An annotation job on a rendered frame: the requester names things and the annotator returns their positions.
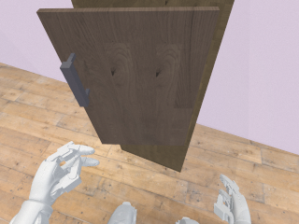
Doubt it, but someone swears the right robot hand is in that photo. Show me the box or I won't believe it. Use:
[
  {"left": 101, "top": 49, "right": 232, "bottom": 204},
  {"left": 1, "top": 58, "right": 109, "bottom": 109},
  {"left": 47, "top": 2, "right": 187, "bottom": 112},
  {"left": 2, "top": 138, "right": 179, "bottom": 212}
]
[{"left": 213, "top": 174, "right": 251, "bottom": 224}]

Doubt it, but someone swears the handle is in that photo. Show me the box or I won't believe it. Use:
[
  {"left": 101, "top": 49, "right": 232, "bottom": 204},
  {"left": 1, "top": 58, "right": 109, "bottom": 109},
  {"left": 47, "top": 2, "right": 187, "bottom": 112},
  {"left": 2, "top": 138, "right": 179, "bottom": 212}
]
[{"left": 60, "top": 53, "right": 91, "bottom": 107}]

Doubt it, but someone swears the left robot forearm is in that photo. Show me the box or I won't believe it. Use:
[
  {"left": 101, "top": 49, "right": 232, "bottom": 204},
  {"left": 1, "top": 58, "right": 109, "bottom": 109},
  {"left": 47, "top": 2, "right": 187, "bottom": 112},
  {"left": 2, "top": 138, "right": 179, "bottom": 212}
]
[{"left": 9, "top": 199, "right": 53, "bottom": 224}]

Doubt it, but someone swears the left robot hand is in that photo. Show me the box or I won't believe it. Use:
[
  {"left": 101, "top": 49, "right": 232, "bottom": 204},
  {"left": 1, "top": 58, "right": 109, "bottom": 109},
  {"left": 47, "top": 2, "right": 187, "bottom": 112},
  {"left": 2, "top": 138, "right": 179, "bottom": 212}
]
[{"left": 29, "top": 141, "right": 100, "bottom": 206}]

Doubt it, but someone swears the cupboard door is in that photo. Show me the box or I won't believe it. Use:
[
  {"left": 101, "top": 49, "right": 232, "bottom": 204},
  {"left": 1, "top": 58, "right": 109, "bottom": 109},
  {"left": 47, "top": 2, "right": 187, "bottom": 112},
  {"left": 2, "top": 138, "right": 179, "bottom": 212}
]
[{"left": 36, "top": 7, "right": 220, "bottom": 146}]

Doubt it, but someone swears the left robot thigh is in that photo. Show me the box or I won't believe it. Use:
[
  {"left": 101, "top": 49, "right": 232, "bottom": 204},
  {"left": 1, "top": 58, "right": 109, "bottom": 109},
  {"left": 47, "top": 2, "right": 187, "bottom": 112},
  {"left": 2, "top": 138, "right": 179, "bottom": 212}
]
[{"left": 107, "top": 204, "right": 137, "bottom": 224}]

